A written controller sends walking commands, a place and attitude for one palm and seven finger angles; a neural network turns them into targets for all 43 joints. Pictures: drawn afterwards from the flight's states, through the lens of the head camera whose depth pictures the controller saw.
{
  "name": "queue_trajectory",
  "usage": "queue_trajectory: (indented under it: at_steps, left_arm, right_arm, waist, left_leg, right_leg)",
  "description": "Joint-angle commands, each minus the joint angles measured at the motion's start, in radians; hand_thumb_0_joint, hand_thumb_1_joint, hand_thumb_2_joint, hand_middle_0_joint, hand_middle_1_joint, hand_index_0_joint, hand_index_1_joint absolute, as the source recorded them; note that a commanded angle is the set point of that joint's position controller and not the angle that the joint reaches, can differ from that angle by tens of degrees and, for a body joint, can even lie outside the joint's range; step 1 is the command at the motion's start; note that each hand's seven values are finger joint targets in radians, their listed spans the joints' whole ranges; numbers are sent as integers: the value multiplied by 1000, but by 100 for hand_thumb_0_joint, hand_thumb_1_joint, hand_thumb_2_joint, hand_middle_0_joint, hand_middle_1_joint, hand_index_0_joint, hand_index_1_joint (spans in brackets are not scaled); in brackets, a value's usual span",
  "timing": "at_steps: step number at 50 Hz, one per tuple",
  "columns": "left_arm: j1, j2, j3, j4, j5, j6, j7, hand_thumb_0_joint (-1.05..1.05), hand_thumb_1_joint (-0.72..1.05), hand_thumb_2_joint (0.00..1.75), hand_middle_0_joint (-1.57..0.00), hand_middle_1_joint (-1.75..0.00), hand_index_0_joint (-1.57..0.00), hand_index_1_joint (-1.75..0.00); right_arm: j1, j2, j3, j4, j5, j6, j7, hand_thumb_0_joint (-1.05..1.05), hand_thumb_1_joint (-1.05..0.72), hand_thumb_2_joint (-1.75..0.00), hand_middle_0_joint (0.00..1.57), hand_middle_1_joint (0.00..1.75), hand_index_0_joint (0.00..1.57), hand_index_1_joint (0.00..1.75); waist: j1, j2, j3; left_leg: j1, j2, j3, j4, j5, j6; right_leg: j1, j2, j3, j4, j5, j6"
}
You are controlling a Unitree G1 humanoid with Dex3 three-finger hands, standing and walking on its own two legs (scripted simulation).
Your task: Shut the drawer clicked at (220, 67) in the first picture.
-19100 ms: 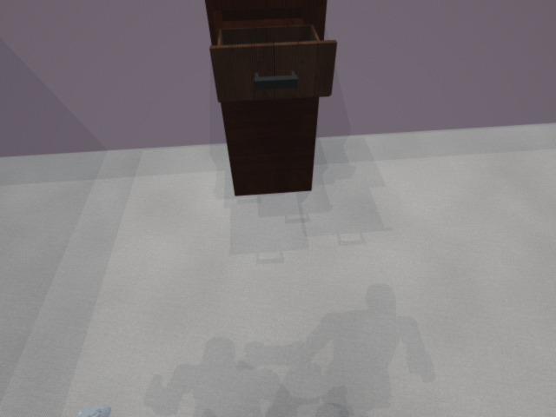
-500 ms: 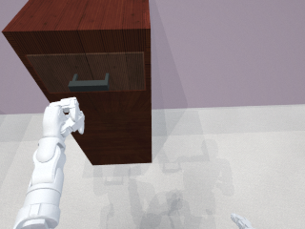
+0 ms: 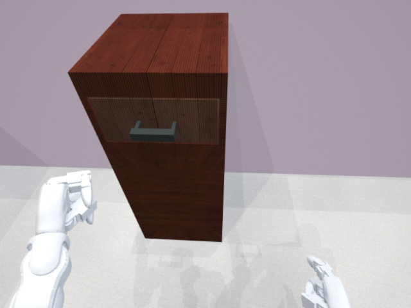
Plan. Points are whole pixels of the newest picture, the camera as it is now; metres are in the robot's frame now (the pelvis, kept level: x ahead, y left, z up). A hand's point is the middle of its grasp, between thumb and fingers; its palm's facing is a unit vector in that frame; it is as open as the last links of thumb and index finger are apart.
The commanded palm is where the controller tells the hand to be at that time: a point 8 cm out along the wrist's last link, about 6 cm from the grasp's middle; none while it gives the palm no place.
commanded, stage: draw the hand back to the body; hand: left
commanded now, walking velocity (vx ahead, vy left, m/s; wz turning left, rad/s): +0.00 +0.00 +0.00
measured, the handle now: (154, 129) +0.56 +0.21 +0.02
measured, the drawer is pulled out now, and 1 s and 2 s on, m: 0.00 0.00 0.00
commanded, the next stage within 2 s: step back with the hand held close in 0.54 s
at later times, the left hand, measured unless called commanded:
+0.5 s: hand (36, 234) +0.17 +0.25 +0.16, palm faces +0.44 -0.80 -0.40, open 3.3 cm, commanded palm +0.13 +0.28 +0.18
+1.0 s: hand (39, 242) +0.16 +0.25 +0.15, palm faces +0.29 -0.81 -0.51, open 3.2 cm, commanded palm +0.10 +0.30 +0.18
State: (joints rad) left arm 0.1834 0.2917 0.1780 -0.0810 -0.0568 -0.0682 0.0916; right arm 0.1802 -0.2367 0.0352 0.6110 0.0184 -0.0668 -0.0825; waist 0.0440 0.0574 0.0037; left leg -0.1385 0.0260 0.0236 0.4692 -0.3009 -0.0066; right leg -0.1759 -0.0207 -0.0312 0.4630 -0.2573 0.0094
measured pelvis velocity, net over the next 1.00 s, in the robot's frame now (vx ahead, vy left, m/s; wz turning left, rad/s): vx -0.03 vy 0.02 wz -0.03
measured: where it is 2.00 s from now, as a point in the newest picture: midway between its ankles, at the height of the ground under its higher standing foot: outside the picture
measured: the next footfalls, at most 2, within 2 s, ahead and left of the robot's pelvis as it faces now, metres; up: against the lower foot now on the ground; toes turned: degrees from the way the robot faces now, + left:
none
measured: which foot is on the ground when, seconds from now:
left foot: down 0.00-1.00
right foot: down 0.00-1.00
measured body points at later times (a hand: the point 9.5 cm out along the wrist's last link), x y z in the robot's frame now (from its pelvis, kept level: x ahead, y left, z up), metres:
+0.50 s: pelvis +0.00 +0.00 +0.00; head -0.03 -0.02 +0.45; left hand +0.14 +0.29 +0.19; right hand +0.18 -0.21 -0.08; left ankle -0.03 +0.12 -0.74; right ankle +0.00 -0.13 -0.74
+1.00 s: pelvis -0.03 +0.02 +0.00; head -0.01 +0.01 +0.45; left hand +0.14 +0.29 +0.18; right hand +0.13 -0.23 -0.09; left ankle -0.03 +0.12 -0.74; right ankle +0.00 -0.13 -0.74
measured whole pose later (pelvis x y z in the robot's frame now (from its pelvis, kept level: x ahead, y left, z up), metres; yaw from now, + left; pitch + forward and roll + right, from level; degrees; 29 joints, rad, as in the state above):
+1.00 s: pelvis -0.03 +0.02 +0.00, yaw -2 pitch +0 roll +0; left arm 0.62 0.37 0.34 -0.51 -0.03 -0.19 0.11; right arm 0.19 -0.23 -0.03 0.57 0.00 -0.02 -0.07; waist 0.00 0.04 0.03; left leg -0.22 0.01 0.06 0.45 -0.24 0.02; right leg -0.25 -0.04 0.01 0.41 -0.16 0.04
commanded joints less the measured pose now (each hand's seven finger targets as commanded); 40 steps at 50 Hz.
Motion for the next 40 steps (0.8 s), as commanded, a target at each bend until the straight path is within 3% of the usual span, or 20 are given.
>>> queue_trajectory:
  at_steps: [1, 4, 6, 18, 21, 25, 28, 33, 34, 35, 36, 37, 40]
  left_arm:
    - [-107, 165, 89, -347, -3, -73, 14, 0, 90, 90, -140, -160, -140, -160]
    - [-12, 169, 121, -380, -1, -70, 16, 0, 90, 90, -140, -160, -140, -160]
    - [34, 175, 138, -423, -1, -70, 14, 0, 90, 90, -140, -160, -140, -160]
    - [275, 205, 237, -617, 1, -91, 30, 0, 90, 90, -140, -160, -140, -160]
    - [242, 163, 192, -560, 4, -84, 28, 0, 90, 90, -140, -160, -140, -160]
    - [225, 186, 211, -566, 9, -92, 36, 0, 90, 90, -140, -160, -140, -160]
    - [225, 187, 213, -592, 9, -96, 39, 0, 90, 90, -140, -160, -140, -160]
    - [256, 193, 228, -593, 7, -99, 42, 0, 90, 90, -140, -160, -140, -160]
    - [141, 319, 371, -663, 0, -149, 46, 0, 90, 90, -140, -160, -140, -160]
    - [138, 329, 384, -633, 7, -171, 44, 0, 90, 90, -140, -160, -140, -160]
    - [266, 229, 313, -531, 8, -164, 35, 0, 90, 90, -140, -160, -140, -160]
    - [319, 179, 267, -512, 11, -161, 28, 0, 90, 90, -140, -160, -140, -160]
    - [375, 172, 251, -544, 14, -171, 26, 0, 90, 90, -140, -160, -140, -160]
  right_arm:
    - [-103, -94, -36, -154, -14, -69, 4, 0, -90, -90, 20, 30, 20, 30]
    - [-102, -91, -40, -154, -19, -72, 10, 0, -90, -90, 20, 30, 20, 30]
    - [-105, -89, -40, -156, -21, -73, 12, 0, -90, -90, 20, 30, 20, 30]
    - [-102, -75, -50, -160, -23, -114, 10, 0, -90, -90, 20, 30, 20, 30]
    - [-97, -83, -50, -148, -23, -117, 3, 0, -90, -90, 20, 30, 20, 30]
    - [-95, -86, -53, -141, -26, -127, -4, 0, -90, -90, 20, 30, 20, 30]
    - [-98, -82, -51, -145, -26, -135, -4, 0, -90, -90, 20, 30, 20, 30]
    - [-98, -77, -50, -140, -29, -147, -1, 0, -90, -90, 20, 30, 20, 30]
    - [-85, -106, -56, -173, -25, -114, 6, 0, -90, -90, 20, 30, 20, 30]
    - [-81, -90, -55, -161, -25, -98, 3, 0, -90, -90, 20, 30, 20, 30]
    - [-82, -87, -60, -151, -27, -82, 3, 0, -90, -90, 20, 30, 20, 30]
    - [-80, -93, -65, -157, -29, -67, 9, 0, -90, -90, 20, 30, 20, 30]
    - [-93, -104, -79, -173, -31, -39, 12, 0, -90, -90, 20, 30, 20, 30]
  waist:
    - [-8, 12, -128]
    - [-2, -35, -105]
    - [4, -6, -101]
    - [25, 4, -58]
    - [8, -34, 27]
    - [16, -27, -4]
    - [22, 15, -33]
    - [28, 4, -31]
    - [-24, -31, 67]
    - [-23, -53, 72]
    - [-30, -81, 66]
    - [-33, -73, 40]
    - [-32, -23, -46]
  left_leg:
    - [47, -13, 13, -93, 296, 32]
    - [48, -10, 14, -95, 323, 32]
    - [49, -10, 13, -98, 333, 30]
    - [34, -2, 8, -93, 282, 25]
    - [16, 0, 8, -101, 207, 28]
    - [23, -5, 1, -103, 191, 30]
    - [27, -7, 0, -104, 199, 28]
    - [15, -8, 1, -101, 228, 23]
    - [-64, 2, 4, -85, 135, 42]
    - [-71, -6, -13, -80, 97, 39]
    - [-52, -3, -10, -72, 114, 40]
    - [-42, 4, -6, -78, 144, 40]
    - [-46, 16, -2, -99, 237, 41]
  right_leg:
    - [111, 13, -3, -79, 256, -29]
    - [117, 16, -9, -83, 280, -27]
    - [127, 15, -5, -85, 282, -26]
    - [104, 20, -3, -95, 226, -26]
    - [51, 21, 0, -124, 146, -23]
    - [68, 19, 3, -123, 125, -26]
    - [88, 16, 6, -111, 136, -28]
    - [107, 17, 6, -106, 175, -30]
    - [-4, -27, 131, -177, 210, -31]
    - [-14, -45, 136, -199, 184, -36]
    - [-39, -49, 132, -204, 176, -34]
    - [-32, -46, 116, -195, 189, -29]
    - [31, -36, 73, -142, 283, -15]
